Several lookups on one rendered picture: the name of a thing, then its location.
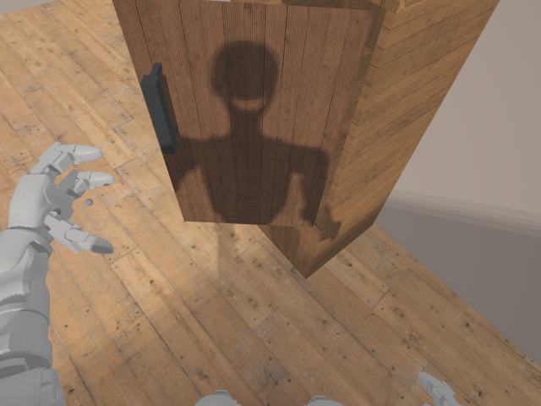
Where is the left robot upper arm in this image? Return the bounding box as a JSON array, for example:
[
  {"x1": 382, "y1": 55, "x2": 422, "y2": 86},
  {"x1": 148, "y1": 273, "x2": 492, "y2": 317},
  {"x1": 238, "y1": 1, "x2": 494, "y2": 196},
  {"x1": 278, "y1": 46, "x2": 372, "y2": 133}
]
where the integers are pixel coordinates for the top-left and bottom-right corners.
[{"x1": 0, "y1": 367, "x2": 67, "y2": 406}]

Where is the handle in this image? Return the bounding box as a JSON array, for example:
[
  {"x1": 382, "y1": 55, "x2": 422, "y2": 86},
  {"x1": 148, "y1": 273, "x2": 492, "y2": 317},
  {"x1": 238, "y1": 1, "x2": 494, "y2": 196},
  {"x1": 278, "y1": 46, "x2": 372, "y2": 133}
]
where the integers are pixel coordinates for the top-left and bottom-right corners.
[{"x1": 140, "y1": 63, "x2": 178, "y2": 154}]

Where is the robot left hand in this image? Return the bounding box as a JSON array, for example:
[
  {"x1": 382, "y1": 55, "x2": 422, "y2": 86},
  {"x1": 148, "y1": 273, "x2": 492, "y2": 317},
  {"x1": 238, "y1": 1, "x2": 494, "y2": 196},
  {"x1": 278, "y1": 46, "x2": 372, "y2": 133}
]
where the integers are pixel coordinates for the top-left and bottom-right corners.
[{"x1": 8, "y1": 142, "x2": 116, "y2": 254}]

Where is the left robot shin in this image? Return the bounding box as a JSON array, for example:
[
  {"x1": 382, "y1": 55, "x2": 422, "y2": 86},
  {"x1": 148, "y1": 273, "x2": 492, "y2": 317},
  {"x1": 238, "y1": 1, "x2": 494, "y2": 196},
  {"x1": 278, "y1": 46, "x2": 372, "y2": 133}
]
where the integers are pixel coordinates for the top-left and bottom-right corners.
[{"x1": 213, "y1": 390, "x2": 231, "y2": 397}]

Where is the cupboard door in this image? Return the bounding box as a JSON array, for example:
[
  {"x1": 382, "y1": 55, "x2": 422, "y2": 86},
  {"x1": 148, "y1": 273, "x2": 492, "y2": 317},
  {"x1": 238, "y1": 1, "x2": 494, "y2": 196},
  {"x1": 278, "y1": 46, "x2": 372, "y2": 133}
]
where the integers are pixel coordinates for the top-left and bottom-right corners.
[{"x1": 112, "y1": 0, "x2": 374, "y2": 228}]

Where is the robot left forearm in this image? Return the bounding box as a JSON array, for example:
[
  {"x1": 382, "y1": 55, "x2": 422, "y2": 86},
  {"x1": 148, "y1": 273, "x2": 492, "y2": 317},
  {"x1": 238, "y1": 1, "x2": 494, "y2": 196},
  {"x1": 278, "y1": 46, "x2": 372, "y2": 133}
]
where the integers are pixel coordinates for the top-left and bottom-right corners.
[{"x1": 0, "y1": 228, "x2": 52, "y2": 379}]

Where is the robot right hand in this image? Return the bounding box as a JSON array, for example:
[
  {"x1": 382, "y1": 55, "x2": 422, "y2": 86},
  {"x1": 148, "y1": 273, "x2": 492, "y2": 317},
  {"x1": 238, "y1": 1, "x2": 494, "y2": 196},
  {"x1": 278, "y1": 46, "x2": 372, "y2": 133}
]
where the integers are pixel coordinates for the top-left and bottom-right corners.
[{"x1": 418, "y1": 371, "x2": 463, "y2": 406}]

